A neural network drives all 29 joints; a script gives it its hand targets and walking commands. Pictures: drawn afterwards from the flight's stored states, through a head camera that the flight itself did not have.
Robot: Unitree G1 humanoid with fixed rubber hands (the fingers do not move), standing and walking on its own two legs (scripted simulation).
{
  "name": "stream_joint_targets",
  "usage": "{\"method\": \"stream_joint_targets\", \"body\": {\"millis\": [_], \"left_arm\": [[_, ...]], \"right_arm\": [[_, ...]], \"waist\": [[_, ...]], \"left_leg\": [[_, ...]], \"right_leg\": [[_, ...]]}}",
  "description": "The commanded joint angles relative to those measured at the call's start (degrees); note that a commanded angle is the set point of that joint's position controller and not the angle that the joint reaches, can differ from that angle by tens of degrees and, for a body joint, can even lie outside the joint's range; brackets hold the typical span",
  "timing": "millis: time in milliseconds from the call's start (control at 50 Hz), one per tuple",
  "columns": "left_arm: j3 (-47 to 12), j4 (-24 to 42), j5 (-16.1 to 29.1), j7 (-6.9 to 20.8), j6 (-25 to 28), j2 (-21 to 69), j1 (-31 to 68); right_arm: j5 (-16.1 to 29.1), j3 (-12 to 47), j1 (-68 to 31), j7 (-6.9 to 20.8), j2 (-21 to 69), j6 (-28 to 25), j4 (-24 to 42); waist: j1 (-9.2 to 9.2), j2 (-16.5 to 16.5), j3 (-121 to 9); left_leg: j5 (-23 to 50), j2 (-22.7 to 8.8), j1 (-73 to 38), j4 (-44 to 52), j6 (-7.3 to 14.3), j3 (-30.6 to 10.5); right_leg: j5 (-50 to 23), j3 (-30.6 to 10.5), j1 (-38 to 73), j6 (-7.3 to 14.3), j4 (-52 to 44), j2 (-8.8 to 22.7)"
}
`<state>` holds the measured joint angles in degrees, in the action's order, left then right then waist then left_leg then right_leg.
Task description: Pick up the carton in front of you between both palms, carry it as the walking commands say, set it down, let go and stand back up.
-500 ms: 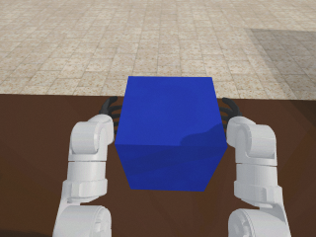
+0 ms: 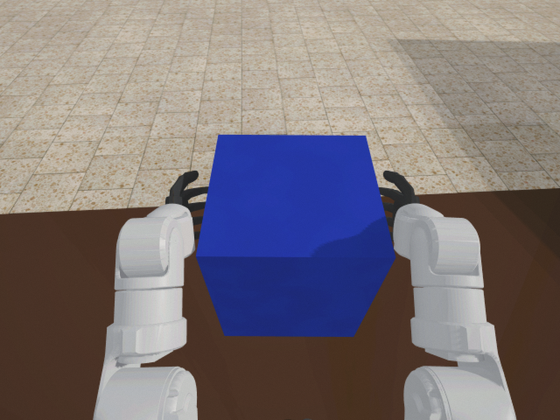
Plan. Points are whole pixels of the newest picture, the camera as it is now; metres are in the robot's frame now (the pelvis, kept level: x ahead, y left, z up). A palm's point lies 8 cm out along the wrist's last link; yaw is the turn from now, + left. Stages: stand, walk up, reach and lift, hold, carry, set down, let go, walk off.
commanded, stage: carry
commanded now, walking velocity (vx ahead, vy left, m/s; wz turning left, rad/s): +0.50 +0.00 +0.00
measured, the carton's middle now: (290, 242) +0.38 -0.02 +0.06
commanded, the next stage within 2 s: none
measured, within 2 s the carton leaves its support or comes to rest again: neither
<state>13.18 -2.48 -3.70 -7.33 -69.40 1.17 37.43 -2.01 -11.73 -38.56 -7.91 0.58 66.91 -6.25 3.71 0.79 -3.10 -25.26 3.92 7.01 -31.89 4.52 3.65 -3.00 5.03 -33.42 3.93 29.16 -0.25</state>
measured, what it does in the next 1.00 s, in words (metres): goes down: right foot, then left foot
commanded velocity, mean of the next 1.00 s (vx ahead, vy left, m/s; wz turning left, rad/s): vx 0.50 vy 0.00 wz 0.00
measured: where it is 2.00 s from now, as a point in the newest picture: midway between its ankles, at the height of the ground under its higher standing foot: (275, 219)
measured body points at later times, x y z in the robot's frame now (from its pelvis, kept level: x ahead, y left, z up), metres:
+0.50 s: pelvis +0.29 -0.01 -0.02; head +0.31 -0.01 +0.43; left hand +0.65 +0.16 +0.10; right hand +0.67 -0.15 +0.10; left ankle +0.43 +0.10 -0.72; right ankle +0.15 -0.07 -0.74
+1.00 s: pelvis +0.57 +0.01 -0.03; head +0.61 +0.02 +0.42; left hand +0.95 +0.14 +0.08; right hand +0.94 -0.16 +0.08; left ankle +0.46 +0.07 -0.76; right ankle +0.72 -0.11 -0.73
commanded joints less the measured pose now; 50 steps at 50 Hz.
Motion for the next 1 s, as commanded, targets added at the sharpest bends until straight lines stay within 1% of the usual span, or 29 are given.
{"method": "stream_joint_targets", "body": {"millis": [0,20,40,60,80,100,120,140,200,280,320,420,460,480,500,520,540,560,580,600,620,640,660,680,720,800,880,940,980], "left_arm": [[-35.04,-2.34,18.89,12.09,1.44,55.26,34.63],[-33.5,-4.15,18.64,12.61,1.43,55.0,33.27],[-32.43,-6.24,17.6,12.73,1.68,52.89,35.11],[-32.17,-8.34,18.78,13.08,2.1,55.12,32.4],[-33.0,-6.17,20.04,13.61,2.77,57.84,34.99],[-34.46,-2.93,21.8,14.0,3.18,60.32,39.71],[-35.93,-0.22,23.73,14.21,3.49,62.61,43.64],[-37.24,1.99,25.51,14.23,3.69,64.08,46.23],[-39.18,5.54,28.1,14.07,3.9,65.17,46.48],[-40.06,7.51,28.72,14.18,3.53,63.34,43.47],[-40.54,8.65,28.84,14.17,3.21,61.96,43.26],[-39.82,4.49,27.27,14.53,2.08,59.13,39.15],[-39.05,1.7,26.5,14.76,2.03,58.75,38.18],[-38.71,0.26,26.23,14.89,2.08,58.93,38.2],[-38.51,-1.3,26.13,15.05,2.15,59.45,38.34],[-38.37,-2.71,26.04,15.21,2.32,59.99,38.93],[-38.13,-3.95,25.55,15.37,2.63,60.2,39.75],[-37.95,-5.76,25.58,15.5,2.67,61.65,39.79],[-36.67,-6.75,25.46,15.4,2.45,61.92,40.15],[-37.26,-5.75,25.6,15.13,2.87,63.19,42.92],[-37.19,-4.21,25.85,14.73,3.33,64.26,44.99],[-37.06,-2.48,25.89,14.15,3.83,65.18,46.26],[-36.86,-0.89,25.87,13.46,4.09,65.54,46.48],[-37.02,0.46,25.62,12.76,4.21,65.88,46.02],[-37.41,2.07,25.13,11.56,4.28,65.6,43.43],[-38.26,4.28,23.42,10.13,4.17,63.54,39.83],[-39.37,6.18,22.45,9.78,3.32,60.58,39.34],[-38.91,4.1,21.1,10.24,2.32,58.18,37.39],[-37.91,1.76,20.13,10.86,1.73,56.96,36.49]], "right_arm": [[24.96,37.54,-37.83,15.7,60.76,0.12,1.25],[24.77,36.85,-38.99,15.77,60.61,-0.01,0.44],[24.74,36.38,-39.84,15.68,63.23,0.4,-2.13],[24.34,35.64,-39.13,15.53,62.8,0.22,-2.29],[24.43,36.16,-41.93,15.41,64.11,-0.23,-1.06],[24.56,36.03,-44.09,15.08,65.61,-0.81,0.72],[24.42,35.92,-45.25,14.56,66.09,-1.2,2.37],[24.21,36.02,-45.19,13.93,66.43,-1.41,3.77],[23.46,36.4,-41.74,12.06,66.03,-1.71,6.08],[21.55,37.06,-38.43,10.64,63.57,-1.58,8.26],[21.18,37.61,-38.68,10.35,62.03,-1.24,9.77],[19.43,36.97,-36.06,10.82,58.36,0.48,6.64],[18.72,35.96,-35.27,11.54,57.57,1.03,4.04],[18.32,35.24,-34.72,11.9,57.31,1.16,2.55],[17.84,34.35,-34.38,12.24,57.06,1.14,0.92],[17.44,33.38,-33.87,12.6,57.1,0.99,-0.72],[17.15,32.06,-33.22,13.07,56.86,0.83,-2.13],[16.88,30.32,-33.51,13.46,55.87,0.71,-4.15],[16.64,29.57,-32.74,13.69,55.77,0.23,-6.06],[17.61,29.97,-32.9,14.13,58.23,-0.24,-5.94],[19.53,31.22,-36.54,14.58,60.71,-0.8,-2.66],[21.73,32.86,-41.02,14.86,63.1,-1.17,0.69],[23.79,34.23,-44.49,14.97,64.84,-1.45,3.5],[25.39,35.27,-46.59,14.96,65.76,-1.6,5.68],[27.18,36.46,-46.55,14.77,66.25,-1.59,8.38],[27.56,37.83,-43.14,14.66,64.7,-1.22,10.43],[27.07,38.7,-41.85,14.78,62.13,-0.56,11.51],[25.72,38.15,-38.56,15.09,60.35,0.17,8.29],[25.07,37.58,-37.32,15.39,59.82,0.33,5.43]], "waist": [[-4.94,-4.43,-25.18],[-5.73,2.17,-28.78],[-6.4,14.41,-32.98],[-7.65,14.13,-34.51],[-7.76,10.4,-30.22],[-7.07,5.05,-27.31],[-6.21,2.58,-25.09],[-5.69,2.0,-24.92],[-5.42,3.75,-25.92],[-7.01,4.96,-26.0],[-7.7,5.34,-25.32],[-9.93,5.54,-21.75],[-10.36,6.43,-19.78],[-9.08,7.13,-19.72],[-7.09,7.32,-20.94],[-4.39,5.87,-23.28],[-2.34,1.27,-26.12],[-3.18,-9.9,-29.86],[-0.07,-18.97,-33.4],[-0.18,-14.09,-30.07],[-0.65,-9.64,-27.23],[-1.63,-5.13,-25.38],[-2.22,-3.86,-24.45],[-2.52,-4.27,-24.6],[-2.66,-5.57,-25.78],[-1.01,-6.12,-26.38],[0.29,-6.55,-24.75],[2.03,-6.21,-22.47],[2.34,-7.05,-20.86]], "left_leg": [[48.03,-8.79,-3.47,-17.07,0.2,-1.36],[20.98,-6.64,10.14,-27.45,-1.02,-1.01],[-9.37,0.95,29.87,-43.35,-3.96,-2.2],[-9.2,-0.35,35.98,-49.25,-2.72,-5.43],[-5.93,-2.24,38.16,-48.29,-1.86,-5.52],[-2.18,-3.5,38.04,-45.74,-1.7,-5.56],[0.19,-4.9,36.63,-42.4,-2.04,-5.72],[1.74,-5.72,33.81,-39.4,-2.41,-5.72],[4.75,-6.25,33.27,-33.86,-3.26,-4.09],[10.36,-6.69,38.79,-26.26,-4.01,-2.16],[14.66,-6.45,39.9,-22.03,-3.87,-1.54],[25.05,-2.62,35.99,-5.33,-2.73,2.31],[28.75,-1.7,30.55,1.98,-1.43,3.31],[29.49,-1.37,24.92,4.93,-0.42,3.24],[30.58,-0.73,17.35,7.2,0.33,4.08],[34.13,-1.08,6.43,10.23,0.62,4.68],[38.86,-7.54,-7.4,6.37,0.71,-1.81],[60.71,-23.09,-22.41,-2.73,4.42,-20.03],[43.83,-27.26,-28.76,1.9,14.03,-35.55],[31.19,-24.5,-25.43,5.17,12.91,-35.23],[27.54,-21.61,-20.26,6.2,10.97,-31.22],[27.99,-20.31,-15.51,7.18,9.15,-27.7],[27.96,-19.4,-11.01,8.37,8.49,-24.84],[27.59,-18.69,-8.38,9.32,7.84,-22.56],[31.6,-17.77,-7.79,9.3,7.89,-19.26],[46.27,-16.41,-14.34,6.85,7.58,-14.93],[53.5,-13.93,-17.64,5.09,6.09,-11.28],[55.81,-11.25,-19.6,3.03,5.41,-8.69],[55.44,-10.67,-18.81,1.89,4.84,-7.57]], "right_leg": [[-7.69,2.14,26.43,2.05,-6.46,-0.42],[-21.99,-10.28,40.6,2.68,1.36,11.17],[-27.69,-31.64,57.1,13.19,4.07,24.53],[-8.13,-38.21,56.32,15.9,-0.21,23.43],[-0.41,-34.2,50.97,13.32,-2.81,19.25],[0.78,-30.21,45.68,11.4,-4.1,17.57],[-1.27,-26.75,40.16,10.47,-5.3,16.62],[-0.04,-24.4,36.41,9.72,-6.49,15.74],[-3.5,-19.82,35.24,9.79,-6.66,14.2],[-17.23,-16.03,41.14,9.24,-4.08,13.12],[-21.18,-14.64,43.16,8.37,-3.1,12.15],[-26.11,-9.8,45.72,6.64,0.13,7.93],[-26.09,-8.61,44.43,5.65,1.35,7.85],[-27.76,-7.87,42.39,4.54,3.53,8.02],[-30.04,-6.46,40.05,3.2,7.96,7.81],[-26.8,-3.65,35.27,1.43,15.65,6.44],[-9.89,-2.81,23.66,0.11,25.97,4.47],[29.8,-2.59,7.71,-1.85,35.52,-0.38],[37.85,-5.48,-5.5,-2.58,49.04,-5.19],[35.5,-7.29,-10.03,-1.44,50.59,-2.57],[32.49,-7.01,-10.76,-0.9,49.35,-1.06],[29.16,-7.2,-10.11,-1.23,46.07,0.94],[27.41,-7.15,-8.16,-1.75,42.71,2.11],[26.29,-6.49,-6.17,-2.29,40.68,2.45],[24.41,-5.2,-5.83,-3.08,37.82,2.68],[18.92,-3.47,-12.44,-3.61,30.61,3.21],[9.5,-1.98,-13.29,-2.52,21.16,2.19],[2.88,0.87,-10.53,-1.63,9.42,-0.54],[-0.93,2.12,-5.77,-0.64,1.79,-1.81]]}}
